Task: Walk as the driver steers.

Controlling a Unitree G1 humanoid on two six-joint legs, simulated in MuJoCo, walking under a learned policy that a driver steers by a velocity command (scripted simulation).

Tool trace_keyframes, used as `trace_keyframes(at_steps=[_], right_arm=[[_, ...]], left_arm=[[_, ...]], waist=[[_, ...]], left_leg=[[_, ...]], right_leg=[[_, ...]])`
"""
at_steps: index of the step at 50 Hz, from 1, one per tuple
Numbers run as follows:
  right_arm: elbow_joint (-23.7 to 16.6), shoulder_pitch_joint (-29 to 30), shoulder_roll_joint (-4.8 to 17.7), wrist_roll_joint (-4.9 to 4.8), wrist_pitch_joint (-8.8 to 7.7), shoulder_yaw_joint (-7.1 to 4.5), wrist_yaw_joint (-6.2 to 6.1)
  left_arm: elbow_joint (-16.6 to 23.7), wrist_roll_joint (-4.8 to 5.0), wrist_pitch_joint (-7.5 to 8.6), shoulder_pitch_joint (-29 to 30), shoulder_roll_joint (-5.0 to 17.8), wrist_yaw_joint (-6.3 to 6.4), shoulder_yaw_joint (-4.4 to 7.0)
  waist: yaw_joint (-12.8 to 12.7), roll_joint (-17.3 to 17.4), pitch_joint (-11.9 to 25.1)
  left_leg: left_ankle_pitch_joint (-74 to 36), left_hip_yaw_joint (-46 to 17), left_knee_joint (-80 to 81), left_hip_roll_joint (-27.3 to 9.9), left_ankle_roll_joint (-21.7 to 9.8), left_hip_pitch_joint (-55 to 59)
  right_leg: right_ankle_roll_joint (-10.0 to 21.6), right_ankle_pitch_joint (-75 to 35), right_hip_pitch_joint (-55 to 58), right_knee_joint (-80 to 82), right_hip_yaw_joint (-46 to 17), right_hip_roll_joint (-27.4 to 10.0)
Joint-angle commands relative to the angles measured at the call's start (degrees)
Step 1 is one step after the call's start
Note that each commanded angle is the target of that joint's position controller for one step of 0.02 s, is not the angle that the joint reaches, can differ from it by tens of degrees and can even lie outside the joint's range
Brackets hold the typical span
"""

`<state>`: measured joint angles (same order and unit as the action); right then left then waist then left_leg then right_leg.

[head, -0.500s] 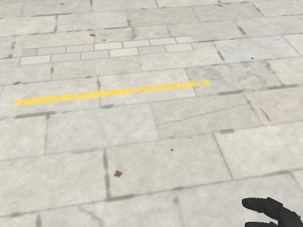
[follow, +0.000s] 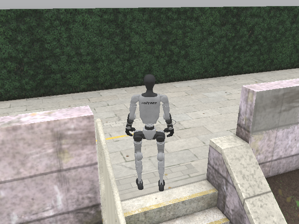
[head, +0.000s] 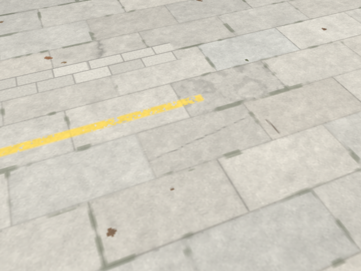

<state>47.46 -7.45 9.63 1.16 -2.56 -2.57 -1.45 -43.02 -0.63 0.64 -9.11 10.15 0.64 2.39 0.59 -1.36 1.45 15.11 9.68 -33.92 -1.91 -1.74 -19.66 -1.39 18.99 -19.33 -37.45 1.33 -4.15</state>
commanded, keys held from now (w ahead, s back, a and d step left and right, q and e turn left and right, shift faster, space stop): no key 0.42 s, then w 0.58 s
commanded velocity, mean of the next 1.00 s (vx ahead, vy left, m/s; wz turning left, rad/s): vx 0.19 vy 0.00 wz -0.02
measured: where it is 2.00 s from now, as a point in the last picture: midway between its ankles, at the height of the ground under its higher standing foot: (185, 232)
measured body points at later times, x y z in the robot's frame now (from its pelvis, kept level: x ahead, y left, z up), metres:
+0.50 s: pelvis +0.02 +0.02 +0.00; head +0.02 +0.02 +0.45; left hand +0.12 +0.27 -0.13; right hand +0.10 -0.21 -0.13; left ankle +0.03 +0.10 -0.73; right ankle +0.00 -0.13 -0.71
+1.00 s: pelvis +0.14 -0.04 +0.02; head +0.14 -0.06 +0.47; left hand +0.16 +0.21 -0.11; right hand +0.27 -0.30 -0.11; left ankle +0.21 +0.13 -0.63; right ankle +0.09 -0.14 -0.73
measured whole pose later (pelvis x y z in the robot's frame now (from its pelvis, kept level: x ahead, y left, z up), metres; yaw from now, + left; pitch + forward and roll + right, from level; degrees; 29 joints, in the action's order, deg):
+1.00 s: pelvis +0.14 -0.04 +0.02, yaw -1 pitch +2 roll +0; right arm 51.5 -8.8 14.2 -1.0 -4.9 -4.3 0.1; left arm -53.0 -0.1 5.2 -21.8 9.9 -0.4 3.1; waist -1.4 2.8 3.3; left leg 8.5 -0.1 -64.0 -7.0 -2.4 -40.7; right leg 1.8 14.8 -7.4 -19.8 3.9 0.4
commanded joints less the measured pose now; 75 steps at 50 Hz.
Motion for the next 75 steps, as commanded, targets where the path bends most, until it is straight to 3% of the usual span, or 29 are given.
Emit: trace_keyframes(at_steps=[1,21,22,23,24,25,27,30,32,33,35,38,39,40,41,42,43,47,53,59,61,63,64,65,66,67,69,72,75], right_arm=[[-2.45,0.82,3.99,0.08,-0.08,-0.87,-0.21],[3.48,-3.88,4.25,-0.26,0.94,-0.42,-0.81],[4.37,-5.68,5.12,-0.70,1.10,-0.77,-0.86],[3.13,-8.81,11.20,-1.84,-2.32,-3.46,1.74],[5.56,-13.79,13.49,-1.14,-3.99,-4.71,2.03],[6.54,-18.25,11.46,0.98,-4.95,-4.63,1.29],[6.66,-18.76,5.21,3.49,-6.15,-2.13,0.33],[1.86,-4.79,4.65,1.62,-5.90,-1.64,-0.15],[1.52,-6.47,5.17,1.82,-5.34,-2.07,-0.36],[5.80,-8.22,8.75,-3.39,-3.60,-2.81,-0.59],[7.72,-15.44,10.26,-3.41,-2.10,-3.33,-0.66],[6.84,-11.27,12.00,-3.52,-1.07,-4.30,-0.34],[6.19,-8.98,8.95,-2.96,-1.10,-3.47,-0.05],[5.14,-5.27,4.07,-1.63,-1.62,-1.98,0.35],[2.38,-3.27,0.47,-1.19,-2.73,-0.88,0.64],[0.96,-1.53,4.74,-2.29,-3.92,-1.80,1.04],[-0.26,0.43,6.70,-3.76,-4.35,-2.16,1.75],[1.50,-2.05,7.03,-2.54,-3.41,-2.12,1.62],[-1.17,7.76,4.03,-1.84,-1.94,-0.55,2.25],[-3.22,14.66,6.09,-2.66,-2.28,-0.28,3.53],[-2.52,11.20,8.61,-2.43,-2.62,-1.25,3.76],[2.64,-5.30,13.74,-2.43,-2.27,-3.93,3.68],[4.49,-15.05,19.14,-1.70,-2.13,-5.17,3.08],[5.36,-16.29,20.29,-1.43,-2.05,-4.87,3.54],[4.34,-14.14,14.86,-1.61,-2.16,-3.37,3.36],[3.70,-9.33,12.30,-1.79,-2.36,-2.68,3.04],[3.05,-2.25,10.15,-0.80,-2.92,-1.81,3.14],[4.66,-2.14,8.39,-0.51,-3.78,-1.09,3.05],[6.05,-5.34,10.55,-0.75,-3.65,-1.37,2.22]], left_arm=[[3.98,-0.01,0.17,0.32,4.64,1.22,1.00],[-3.42,0.52,-0.62,-1.73,4.59,3.54,0.84],[-4.68,0.61,-0.76,-3.32,4.66,3.55,1.03],[-2.98,-1.72,1.28,-3.21,10.83,0.77,3.76],[-2.86,-2.29,1.94,0.16,8.89,-0.08,3.89],[-2.28,-2.56,1.99,3.52,6.87,0.48,3.61],[-2.21,-1.63,3.60,5.17,2.40,1.38,2.51],[-3.13,-1.66,4.32,-1.06,1.35,-0.33,2.40],[-4.36,-2.81,2.94,-3.93,1.34,-2.06,2.40],[-2.79,4.15,2.91,4.23,3.50,-0.32,2.83],[-1.53,3.94,2.82,6.07,2.85,0.16,1.78],[-4.98,2.84,2.08,-3.19,5.13,-0.12,2.46],[-6.81,2.82,1.83,-8.69,7.50,0.24,3.44],[-8.43,2.18,2.11,-15.98,12.15,0.91,5.07],[-7.00,1.51,3.11,-19.93,17.34,1.12,5.68],[-7.04,1.14,4.69,-19.56,14.30,0.58,4.87],[-6.13,1.62,5.51,-14.98,10.73,0.13,3.59],[-5.38,0.59,5.64,-6.81,4.59,-1.40,1.44],[-7.33,0.70,5.34,-13.24,8.73,0.57,2.47],[-9.80,2.05,4.73,-15.98,10.86,1.35,3.76],[-9.86,2.06,4.31,-14.42,12.08,1.42,4.32],[-9.49,2.05,3.50,-12.81,11.00,1.48,3.88],[-7.77,0.65,3.45,-13.83,8.81,1.49,2.85],[-7.44,1.05,4.89,-21.22,0.61,0.72,0.72],[-7.64,2.58,6.32,-16.31,7.05,0.60,2.32],[-5.86,3.83,6.90,-10.53,9.80,0.68,3.12],[-4.88,2.41,6.42,-6.91,9.61,1.91,3.54],[-5.08,1.91,4.22,-10.15,7.20,1.96,3.66],[-2.89,1.05,3.38,-4.12,7.11,1.28,3.41]], waist=[[-0.54,0.61,1.28],[-0.17,0.90,-1.05],[0.04,2.22,0.35],[1.93,1.25,-3.39],[5.27,8.33,-6.25],[8.31,13.25,-7.50],[5.97,7.35,-5.98],[-0.90,2.39,-3.34],[-0.95,3.73,-3.54],[0.46,6.49,-4.46],[3.16,7.35,-2.81],[-1.27,9.23,-2.25],[-4.19,8.10,-1.29],[-8.01,-1.15,0.29],[-8.57,-14.80,2.61],[-8.86,-12.25,2.92],[-6.13,-9.66,-1.15],[0.29,-5.06,-3.84],[-1.98,-3.26,-5.44],[-2.76,-3.49,-7.48],[-0.14,-5.58,-4.86],[8.11,-5.24,4.48],[10.15,4.94,13.54],[4.76,22.38,21.97],[6.57,16.91,18.90],[6.01,12.84,11.04],[2.04,4.11,3.73],[-1.44,5.91,1.41],[-1.12,3.78,-1.84]], left_leg=[[-4.25,-4.77,5.87,-2.79,-1.17,3.06],[-7.13,-5.93,9.14,-4.06,-2.51,5.88],[0.78,-6.55,10.40,-4.06,-3.54,7.28],[26.99,-13.44,18.72,-10.78,-7.86,8.79],[37.90,-24.60,25.29,-18.16,-11.77,12.47],[36.75,-33.88,29.47,-24.50,-14.97,14.67],[26.66,-33.37,29.48,-24.24,-14.28,15.39],[15.20,-14.24,31.16,-14.43,-9.63,10.01],[8.51,-7.74,32.56,-11.21,-8.87,5.54],[2.71,-6.77,25.84,-7.41,-7.89,12.83],[3.43,-9.77,23.99,-11.34,-10.62,15.24],[14.13,-11.20,18.73,-12.44,-10.58,3.89],[15.21,-10.12,14.00,-11.03,-8.79,-2.16],[9.47,-3.87,-4.35,-6.15,-5.29,-12.03],[15.19,-2.92,-25.11,-0.02,-2.65,-27.94],[18.26,-11.04,-37.03,-0.30,-3.03,-35.23],[12.48,-13.12,-41.15,-3.53,-3.62,-40.29],[-5.89,-12.65,-33.21,-7.69,-0.88,-30.88],[-18.76,-8.48,-12.67,-4.29,0.89,-22.50],[-14.73,-9.13,0.18,-3.16,-1.54,-20.10],[-10.05,-7.46,1.96,-1.04,-3.49,-12.54],[-8.99,-5.78,2.47,2.27,-6.86,9.72],[-8.71,-20.41,1.46,-9.81,-10.14,28.63],[6.70,-48.41,13.07,-20.66,-18.16,42.65],[10.65,-50.86,18.26,-18.96,-15.59,39.74],[7.77,-41.61,17.99,-17.58,-12.81,32.47],[-2.17,-30.17,20.47,-14.00,-11.27,15.56],[-6.82,-22.79,24.70,-10.84,-11.81,7.75],[-10.09,-19.93,27.33,-11.33,-12.98,7.68]], right_leg=[[2.45,-5.15,0.70,5.42,-2.91,-1.35],[-0.19,-7.56,2.68,6.42,-0.87,-1.31],[-0.23,-0.93,2.52,4.64,1.28,0.19],[0.02,13.38,-4.83,4.63,4.59,2.82],[-0.39,14.91,-11.36,-2.08,3.38,2.95],[0.55,17.88,-18.93,-16.67,-2.18,1.34],[5.32,11.00,-24.36,-32.77,-12.49,1.64],[5.45,4.19,-14.78,-26.53,-4.72,1.05],[2.88,0.45,-3.58,-16.39,-0.47,-0.52],[1.24,-3.18,-10.30,-7.64,1.10,-0.72],[0.01,1.40,-8.21,-0.15,3.10,0.94],[1.75,-3.77,7.16,8.34,5.35,3.00],[3.17,-3.03,14.75,8.95,3.13,2.70],[6.61,2.29,23.60,13.89,-9.70,-5.93],[13.84,11.94,31.12,22.06,-33.05,-18.20],[20.55,21.39,28.58,26.96,-44.25,-21.88],[19.19,22.62,26.57,27.17,-39.02,-20.26],[11.92,-4.13,13.72,29.12,-15.17,-10.65],[11.01,-16.34,8.24,30.97,-4.22,-7.02],[9.97,-16.72,19.66,28.41,-3.77,-11.62],[8.75,-30.58,21.58,22.92,-2.90,-11.76],[6.09,-46.43,16.96,2.75,1.23,-7.47],[4.24,-27.79,2.37,-18.45,3.56,-3.63],[1.46,11.58,-16.62,-36.24,-2.27,6.86],[2.56,10.74,-22.75,-43.33,-8.39,4.67],[3.69,5.82,-26.77,-44.78,-6.72,1.57],[4.13,-3.67,-21.60,-39.21,-5.33,-3.57],[4.49,-6.69,-16.50,-33.85,-5.79,-5.53],[2.42,-11.61,-22.29,-25.73,-5.14,-6.26]])
Velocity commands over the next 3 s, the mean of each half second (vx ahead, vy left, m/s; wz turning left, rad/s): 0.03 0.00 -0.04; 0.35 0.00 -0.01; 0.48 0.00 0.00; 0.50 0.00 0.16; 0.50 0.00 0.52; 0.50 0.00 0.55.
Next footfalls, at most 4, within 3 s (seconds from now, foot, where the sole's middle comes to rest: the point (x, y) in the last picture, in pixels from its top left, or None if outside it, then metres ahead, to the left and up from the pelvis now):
0.80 right None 0.13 -0.14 -0.76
1.26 left None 0.46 0.12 -0.76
1.82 right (214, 210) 0.78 -0.12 -0.76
2.38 left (145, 166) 1.01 0.18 -0.76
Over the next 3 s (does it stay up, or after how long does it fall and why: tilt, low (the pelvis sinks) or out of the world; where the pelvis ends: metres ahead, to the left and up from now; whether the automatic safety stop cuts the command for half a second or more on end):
stays up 1.22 0.17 0.01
